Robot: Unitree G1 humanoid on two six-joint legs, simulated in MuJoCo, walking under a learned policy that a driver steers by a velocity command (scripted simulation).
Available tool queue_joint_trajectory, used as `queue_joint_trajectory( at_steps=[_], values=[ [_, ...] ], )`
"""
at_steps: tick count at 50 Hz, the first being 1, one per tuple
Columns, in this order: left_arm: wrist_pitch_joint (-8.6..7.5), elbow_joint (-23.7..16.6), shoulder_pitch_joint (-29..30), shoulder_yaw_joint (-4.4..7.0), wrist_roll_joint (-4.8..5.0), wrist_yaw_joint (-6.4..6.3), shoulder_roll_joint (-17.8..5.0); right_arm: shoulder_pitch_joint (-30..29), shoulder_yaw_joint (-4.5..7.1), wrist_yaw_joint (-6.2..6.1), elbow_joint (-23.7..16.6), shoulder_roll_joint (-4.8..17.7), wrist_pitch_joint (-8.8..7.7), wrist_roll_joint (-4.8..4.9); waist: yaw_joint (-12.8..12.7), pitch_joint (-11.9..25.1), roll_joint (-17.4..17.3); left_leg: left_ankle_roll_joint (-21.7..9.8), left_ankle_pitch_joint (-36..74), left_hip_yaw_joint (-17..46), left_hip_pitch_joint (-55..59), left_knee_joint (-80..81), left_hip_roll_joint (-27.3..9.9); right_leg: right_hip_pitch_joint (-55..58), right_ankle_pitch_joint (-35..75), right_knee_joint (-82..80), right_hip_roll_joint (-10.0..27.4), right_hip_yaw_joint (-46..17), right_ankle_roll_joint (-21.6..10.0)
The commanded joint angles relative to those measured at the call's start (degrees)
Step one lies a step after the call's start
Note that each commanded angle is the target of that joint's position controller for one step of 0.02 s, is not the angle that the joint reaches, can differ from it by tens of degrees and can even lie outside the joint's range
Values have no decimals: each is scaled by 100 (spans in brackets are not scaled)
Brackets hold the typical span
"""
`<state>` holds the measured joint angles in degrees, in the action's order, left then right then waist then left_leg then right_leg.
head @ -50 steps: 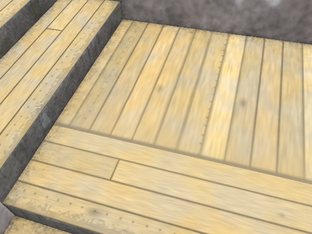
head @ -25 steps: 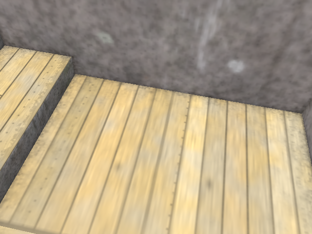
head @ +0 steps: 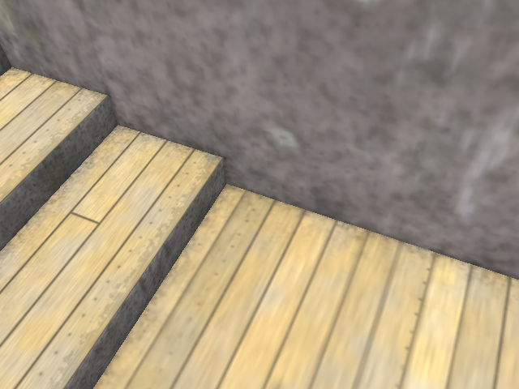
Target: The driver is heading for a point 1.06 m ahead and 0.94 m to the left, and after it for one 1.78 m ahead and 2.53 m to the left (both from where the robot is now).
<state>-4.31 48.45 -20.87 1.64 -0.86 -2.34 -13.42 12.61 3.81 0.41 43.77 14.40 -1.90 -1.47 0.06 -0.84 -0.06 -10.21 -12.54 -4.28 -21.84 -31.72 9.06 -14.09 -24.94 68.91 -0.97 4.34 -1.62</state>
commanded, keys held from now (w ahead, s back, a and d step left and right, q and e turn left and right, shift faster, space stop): q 1.00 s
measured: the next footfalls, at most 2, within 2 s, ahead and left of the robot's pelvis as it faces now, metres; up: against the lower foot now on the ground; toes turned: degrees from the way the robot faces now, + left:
right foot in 0.38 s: +0.35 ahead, -0.11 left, +0.00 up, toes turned +17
left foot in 0.76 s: +0.17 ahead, +0.06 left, +0.00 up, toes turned +27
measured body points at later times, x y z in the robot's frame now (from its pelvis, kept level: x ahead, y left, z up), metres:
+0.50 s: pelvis +0.19 -0.04 +0.01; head +0.23 -0.05 +0.46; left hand +0.27 +0.25 -0.07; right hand +0.36 -0.30 -0.11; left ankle +0.08 +0.03 -0.64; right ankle +0.31 -0.12 -0.72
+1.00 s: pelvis +0.18 -0.03 +0.02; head +0.19 +0.00 +0.47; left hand +0.11 +0.26 -0.10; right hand +0.43 -0.21 -0.08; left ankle +0.14 +0.04 -0.72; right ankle +0.28 -0.14 -0.66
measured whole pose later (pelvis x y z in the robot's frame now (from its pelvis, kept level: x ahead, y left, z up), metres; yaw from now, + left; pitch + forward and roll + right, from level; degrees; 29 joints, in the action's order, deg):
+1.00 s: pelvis +0.18 -0.03 +0.02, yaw +36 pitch +1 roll -1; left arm 3.0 40.4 -14.1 3.1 -0.6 -1.3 -18.2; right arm 16.5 3.1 0.4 39.5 16.8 3.0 -1.1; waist 0.7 -1.0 2.0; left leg -3.4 -12.3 7.4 -13.9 -25.6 5.1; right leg -29.2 -21.6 56.5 0.9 -1.3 2.0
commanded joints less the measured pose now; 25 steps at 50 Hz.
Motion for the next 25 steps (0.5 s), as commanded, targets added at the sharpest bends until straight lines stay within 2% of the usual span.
queue_joint_trajectory(
  at_steps=[1,2,3,4,5,6,7,9,12,13,15,17,18,19,20,21,22,23,24,25],
  values=[
    [-285,-983,563,101,25,126,-758,587,192,-109,-140,616,-59,60,69,261,601,-1300,2917,3070,2129,1624,-2358,-2752,482,1000,372,-830,125],
    [-182,-984,513,90,-57,119,-743,501,150,-111,-159,539,-98,102,-81,146,629,-1097,3723,2599,1676,1594,-2110,-2462,430,699,448,-817,229],
    [-43,-958,369,74,-131,125,-694,483,117,-98,-169,527,-145,131,-175,159,515,-907,4223,2219,1370,1582,-1872,-2157,451,407,488,-761,309],
    [76,-977,308,50,-170,130,-632,540,123,-79,-148,637,-195,147,-222,193,343,-792,4632,2009,1243,1527,-1695,-2057,446,138,481,-699,367],
    [151,-1022,362,18,-169,137,-552,621,149,-85,-100,784,-214,139,-236,214,214,-686,5002,1842,1170,1472,-1520,-2038,545,-171,454,-602,410],
    [200,-1070,436,7,-143,109,-553,712,172,-91,-52,902,-215,88,-225,233,98,-521,5195,1751,1075,1409,-1381,-1963,738,-505,418,-529,443],
    [242,-1112,548,-14,-133,99,-514,796,183,-95,-17,964,-189,73,-179,242,-67,-372,5373,1643,1048,1329,-1245,-1945,898,-851,362,-451,467],
    [294,-1233,967,-44,-96,73,-498,969,178,-110,30,961,-101,118,8,282,-366,-55,5349,1555,1129,1160,-1052,-1886,1264,-1547,262,-399,485],
    [337,-1374,1545,-63,-13,58,-561,1281,192,-144,88,982,15,115,329,371,-590,218,4910,1758,1502,915,-1001,-1821,1771,-2357,110,-403,435],
    [303,-1361,1588,-65,-21,71,-629,1095,193,-174,-50,1012,43,0,381,415,-595,177,4843,1882,1624,782,-1062,-1795,1812,-2585,97,-421,407],
    [231,-1385,1673,-54,-14,71,-721,1052,222,-215,-140,1088,112,-55,420,451,-613,167,4609,2204,1741,482,-1186,-1546,1721,-2939,24,-551,319],
    [164,-1281,1191,10,-32,48,-928,635,286,-241,-311,1212,86,-39,116,484,-633,374,4425,2482,1509,-15,-1125,-682,1719,-3706,-43,-723,128],
    [109,-1168,759,41,-28,-6,-1027,389,291,-217,-401,1254,66,11,-170,513,-583,530,4180,2513,1273,-447,-901,13,2234,-4313,-83,-606,57],
    [24,-1076,212,98,-109,-70,-1256,309,224,-179,-552,1032,9,99,-359,808,-245,712,3205,2409,709,-1278,-610,1097,3435,-4451,608,-1110,-117],
    [47,-1201,52,142,-128,-112,-1652,964,123,-192,-632,537,-12,143,-79,1309,1078,887,-1178,1576,-258,-2842,163,2199,6461,-4169,2353,-2527,-683],
    [167,-1227,139,178,-28,-86,-1538,1521,163,-240,-480,834,93,10,102,1994,1824,986,-2915,1068,-671,-3862,340,2124,6636,-4500,3079,-3876,-1547],
    [222,-1360,441,79,17,-50,-1079,1357,190,-247,-265,1043,209,-136,179,1523,850,1041,-2508,1161,-744,-4180,-99,1526,5387,-4685,2776,-3382,-1516],
    [254,-1416,749,-5,21,-65,-767,842,195,-175,-298,1073,276,-160,116,1051,475,1097,-2101,1026,-679,-4116,-242,959,4360,-4853,2327,-2615,-1323],
    [296,-1428,971,-28,-19,-82,-741,652,185,-105,-361,1002,350,-131,180,783,490,1165,-1833,957,-563,-4002,-362,526,3624,-5078,1979,-2073,-1129],
    [301,-1399,1092,3,-43,-119,-854,542,152,-35,-432,911,437,-139,221,603,750,1219,-1569,872,-422,-3916,-429,168,3249,-5243,1722,-1652,-1040]
  ],
)
Velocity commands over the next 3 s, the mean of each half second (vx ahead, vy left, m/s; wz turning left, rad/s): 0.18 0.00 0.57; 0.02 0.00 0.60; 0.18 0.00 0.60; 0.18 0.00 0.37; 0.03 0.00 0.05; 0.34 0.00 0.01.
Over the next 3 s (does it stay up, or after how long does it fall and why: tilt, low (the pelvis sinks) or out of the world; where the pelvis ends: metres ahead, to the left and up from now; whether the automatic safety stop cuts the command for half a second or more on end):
stays up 0.38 0.25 0.02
